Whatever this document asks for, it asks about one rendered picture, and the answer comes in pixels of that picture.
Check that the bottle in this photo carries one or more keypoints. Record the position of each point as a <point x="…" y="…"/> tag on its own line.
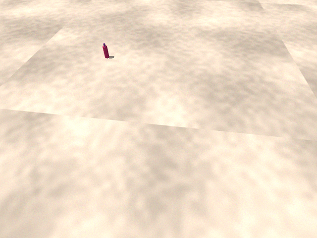
<point x="105" y="50"/>

